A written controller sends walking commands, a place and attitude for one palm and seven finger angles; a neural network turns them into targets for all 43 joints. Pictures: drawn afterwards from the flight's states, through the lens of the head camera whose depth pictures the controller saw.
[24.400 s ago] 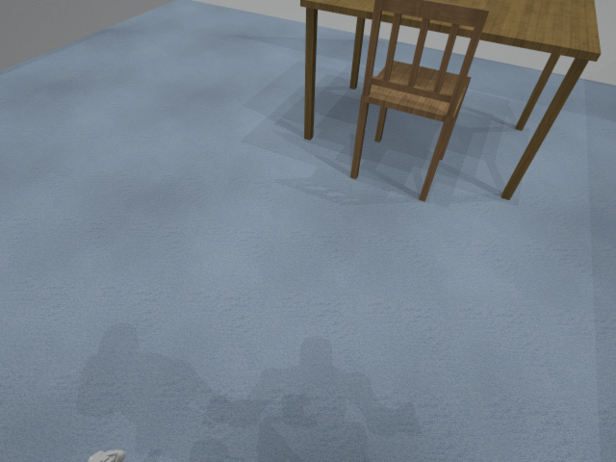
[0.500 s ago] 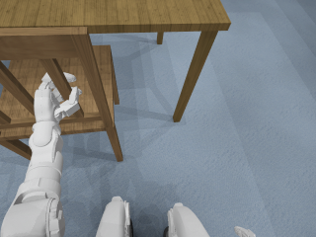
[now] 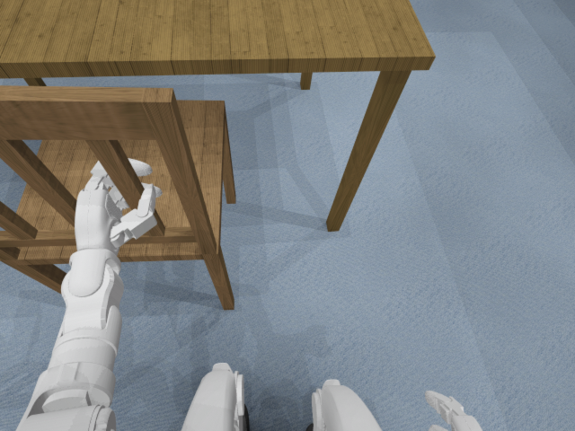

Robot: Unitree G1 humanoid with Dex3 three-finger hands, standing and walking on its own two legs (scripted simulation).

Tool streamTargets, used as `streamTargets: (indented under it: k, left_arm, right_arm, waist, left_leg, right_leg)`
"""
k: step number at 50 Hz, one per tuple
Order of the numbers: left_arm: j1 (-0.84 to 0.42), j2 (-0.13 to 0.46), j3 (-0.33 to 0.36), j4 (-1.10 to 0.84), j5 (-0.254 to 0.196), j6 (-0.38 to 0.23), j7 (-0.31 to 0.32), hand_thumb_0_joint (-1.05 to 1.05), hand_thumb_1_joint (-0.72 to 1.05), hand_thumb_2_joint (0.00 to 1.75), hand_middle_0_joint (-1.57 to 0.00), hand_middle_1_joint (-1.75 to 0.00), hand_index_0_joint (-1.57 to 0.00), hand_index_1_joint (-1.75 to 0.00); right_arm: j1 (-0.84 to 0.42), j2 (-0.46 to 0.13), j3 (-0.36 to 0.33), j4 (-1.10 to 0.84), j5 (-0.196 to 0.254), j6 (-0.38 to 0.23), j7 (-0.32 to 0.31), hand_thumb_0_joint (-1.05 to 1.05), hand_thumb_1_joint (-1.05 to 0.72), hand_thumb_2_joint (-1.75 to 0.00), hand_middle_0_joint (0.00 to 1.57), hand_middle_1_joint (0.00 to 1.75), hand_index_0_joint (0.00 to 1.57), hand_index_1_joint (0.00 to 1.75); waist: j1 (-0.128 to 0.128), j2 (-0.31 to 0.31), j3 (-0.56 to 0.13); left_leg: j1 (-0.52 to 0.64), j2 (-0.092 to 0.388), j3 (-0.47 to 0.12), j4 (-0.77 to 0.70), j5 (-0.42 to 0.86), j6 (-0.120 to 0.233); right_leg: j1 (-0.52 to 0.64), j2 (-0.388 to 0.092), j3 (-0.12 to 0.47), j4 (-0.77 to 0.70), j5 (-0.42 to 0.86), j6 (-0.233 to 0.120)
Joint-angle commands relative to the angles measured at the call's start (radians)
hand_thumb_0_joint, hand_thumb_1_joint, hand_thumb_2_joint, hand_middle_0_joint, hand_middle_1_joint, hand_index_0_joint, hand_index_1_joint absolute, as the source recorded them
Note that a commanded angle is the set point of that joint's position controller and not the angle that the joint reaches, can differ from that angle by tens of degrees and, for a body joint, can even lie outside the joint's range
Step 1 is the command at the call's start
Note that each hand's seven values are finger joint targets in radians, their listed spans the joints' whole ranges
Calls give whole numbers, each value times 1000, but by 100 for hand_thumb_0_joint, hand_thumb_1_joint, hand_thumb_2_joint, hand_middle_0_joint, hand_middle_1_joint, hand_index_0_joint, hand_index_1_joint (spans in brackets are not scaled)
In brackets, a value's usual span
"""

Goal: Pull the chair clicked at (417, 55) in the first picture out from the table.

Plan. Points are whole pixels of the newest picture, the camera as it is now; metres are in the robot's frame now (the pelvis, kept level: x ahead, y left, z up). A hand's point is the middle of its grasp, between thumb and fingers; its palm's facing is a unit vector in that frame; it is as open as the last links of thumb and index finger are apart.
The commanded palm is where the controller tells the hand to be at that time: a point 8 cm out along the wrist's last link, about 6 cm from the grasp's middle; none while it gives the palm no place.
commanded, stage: step backward, pulling the chair out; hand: left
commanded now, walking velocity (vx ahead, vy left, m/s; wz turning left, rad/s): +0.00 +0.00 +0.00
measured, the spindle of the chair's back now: (56, 194) +0.43 +0.33 +0.02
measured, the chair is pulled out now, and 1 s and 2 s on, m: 0.02 0.18 0.24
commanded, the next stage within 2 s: none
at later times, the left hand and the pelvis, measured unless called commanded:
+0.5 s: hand (155, 225) +0.37 +0.18 +0.04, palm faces +0.14 -0.99 -0.10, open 5.4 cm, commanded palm +0.35 +0.22 +0.04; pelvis -0.01 +0.01 +0.09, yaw +1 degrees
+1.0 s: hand (189, 313) +0.26 +0.12 +0.04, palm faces +0.07 -0.98 -0.16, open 5.3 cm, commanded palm +0.27 +0.17 +0.04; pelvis -0.08 -0.02 +0.10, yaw +3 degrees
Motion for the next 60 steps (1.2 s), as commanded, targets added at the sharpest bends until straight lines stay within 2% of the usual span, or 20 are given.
streamTargets:
  k: [1, 5, 6, 7, 9, 11, 12, 13, 14, 18, 22, 30, 38, 41, 45, 47, 50, 54, 58, 60]
  left_arm:
    - [-220, 157, 22, -212, 0, -85, -15, 0, 90, 90, -50, -145, -50, -145]
    - [-263, 131, -9, -228, -1, -85, -15, 0, 90, 90, -50, -145, -50, -145]
    - [-469, 475, 87, -417, 133, 21, 104, 0, 90, 90, -50, -145, -50, -145]
    - [-462, 355, 10, -438, 130, 85, 147, 0, 90, 90, -50, -145, -50, -145]
    - [-289, 266, -26, -336, 134, 175, 183, 0, 90, 90, -50, -145, -50, -145]
    - [-201, 179, -89, -138, 143, 252, 205, 0, 90, 90, -50, -145, -50, -145]
    - [-233, 160, -118, -80, 148, 273, 215, 0, 90, 90, -50, -145, -50, -145]
    - [-271, 164, -131, 0, 147, 290, 216, 0, 90, 90, -50, -145, -50, -145]
    - [-343, 179, -128, 28, 140, 280, 225, 0, 90, 90, -50, -145, -50, -145]
    - [-443, 173, -141, 121, 163, 212, 241, 0, 90, 90, -50, -145, -50, -145]
    - [-430, 129, -175, 131, 158, 175, 219, 0, 90, 90, -50, -145, -50, -145]
    - [-356, 118, -175, 94, 154, 147, 205, 0, 90, 90, -50, -145, -50, -145]
    - [-416, 125, -184, 124, 155, 125, 219, 0, 90, 90, -50, -145, -50, -145]
    - [-450, 138, -192, 149, 155, 115, 230, 0, 90, 90, -50, -145, -50, -145]
    - [-488, 183, -194, 192, 158, 105, 248, 0, 90, 90, -50, -145, -50, -145]
    - [-479, 134, -229, 191, 154, 109, 249, 0, 90, 90, -50, -145, -50, -145]
    - [-454, 122, -231, 200, 153, 112, 250, 0, 90, 90, -50, -145, -50, -145]
    - [-481, 63, -285, 185, 138, 103, 239, 0, 90, 90, -50, -145, -50, -145]
    - [-471, 35, -299, 174, 137, 112, 235, 0, 90, 90, -50, -145, -50, -145]
    - [-485, 54, -279, 157, 135, 115, 235, 0, 90, 90, -50, -145, -50, -145]
  right_arm:
    - [84, -163, -64, -73, -4, -30, -20, 0, -90, -90, 20, 30, 20, 30]
    - [77, -160, -61, -76, -4, -35, -23, 0, -90, -90, 20, 30, 20, 30]
    - [142, -157, -58, -137, 62, 33, -55, 0, -90, -90, 20, 30, 20, 30]
    - [132, -129, -55, -164, 73, 41, -82, 0, -90, -90, 20, 30, 20, 30]
    - [117, -127, -50, -161, 75, 50, -104, 0, -90, -90, 20, 30, 20, 30]
    - [105, -127, -38, -123, 73, 76, -121, 0, -90, -90, 20, 30, 20, 30]
    - [109, -131, -32, -110, 73, 84, -127, 0, -90, -90, 20, 30, 20, 30]
    - [69, -142, -23, -107, 71, 89, -128, 0, -90, -90, 20, 30, 20, 30]
    - [71, -147, -22, -98, 74, 86, -134, 0, -90, -90, 20, 30, 20, 30]
    - [125, -145, -30, -42, 60, 74, -149, 0, -90, -90, 20, 30, 20, 30]
    - [106, -137, -41, -24, 54, 67, -143, 0, -90, -90, 20, 30, 20, 30]
    - [46, -138, -50, -38, 50, 23, -144, 0, -90, -90, 20, 30, 20, 30]
    - [16, -137, -55, -8, 63, -32, -161, 0, -90, -90, 20, 30, 20, 30]
    - [21, -133, -56, 10, 67, -55, -166, 0, -90, -90, 20, 30, 20, 30]
    - [16, -140, -59, 37, 75, -80, -167, 0, -90, -90, 20, 30, 20, 30]
    - [-12, -127, -48, 52, 72, -89, -166, 0, -90, -90, 20, 30, 20, 30]
    - [-22, -152, -46, 60, 68, -104, -179, 0, -90, -90, 20, 30, 20, 30]
    - [-38, -142, -34, 27, 78, -118, -185, 0, -90, -90, 20, 30, 20, 30]
    - [-44, -156, -27, 26, 62, -128, -184, 0, -90, -90, 20, 30, 20, 30]
    - [-50, -156, -27, 34, 53, -132, -186, 0, -90, -90, 20, 30, 20, 30]
  waist:
    - [-1, 70, -435]
    - [-12, 67, -430]
    - [55, 161, -741]
    - [25, 230, -671]
    - [27, 205, -567]
    - [17, 91, -391]
    - [7, 40, -302]
    - [4, 54, -172]
    - [11, 29, -135]
    - [13, 132, -233]
    - [25, 277, -273]
    - [34, 217, -254]
    - [31, 147, -165]
    - [22, 94, -145]
    - [16, -33, -80]
    - [33, -17, -85]
    - [29, -5, -105]
    - [32, -47, -38]
    - [44, 181, -40]
    - [50, 187, -70]
  left_leg:
    - [505, -15, -73, -106, 461, -23]
    - [488, -21, -71, -104, 430, -17]
    - [876, -8, -41, -299, 453, 1]
    - [949, -23, -41, -341, 510, 0]
    - [931, -8, -59, -369, 596, 0]
    - [848, 22, -80, -414, 604, 13]
    - [795, 33, -86, -441, 588, 19]
    - [685, 63, -130, -525, 438, 19]
    - [678, 69, -136, -550, 392, 28]
    - [934, 73, -112, -546, 768, 22]
    - [1104, 121, -170, -598, 951, 26]
    - [1097, 174, -226, -707, 827, 52]
    - [915, 157, -186, -756, 357, 49]
    - [902, 110, -152, -721, 260, 27]
    - [945, -12, -44, -529, 144, -33]
    - [956, -18, -44, -527, 190, -40]
    - [968, 14, -94, -660, 313, -17]
    - [891, 64, -177, -770, 111, 25]
    - [883, 167, -342, -952, -58, 62]
    - [963, 209, -399, -964, 32, 83]
  right_leg:
    - [60, 16, 20, -126, 458, -18]
    - [67, 16, 24, -129, 445, -19]
    - [492, -49, 124, -303, 540, -23]
    - [504, -43, 109, -363, 672, -18]
    - [469, -56, 92, -369, 729, -11]
    - [466, -56, 84, -415, 706, 9]
    - [486, -61, 83, -446, 713, 22]
    - [478, -65, 68, -474, 534, 22]
    - [499, -66, 80, -503, 506, 27]
    - [539, -82, 85, -539, 747, 41]
    - [508, -62, 76, -545, 532, 24]
    - [592, -42, 67, -571, 365, 5]
    - [693, -75, 98, -656, 373, -2]
    - [690, -112, 143, -725, 356, -2]
    - [577, -276, 310, -925, 182, -29]
    - [614, -306, 282, -920, 258, -39]
    - [661, -215, 170, -816, 391, 2]
    - [660, -138, 158, -794, 136, 4]
    - [644, -52, 97, -565, 99, -18]
    - [629, -35, 97, -507, 151, -22]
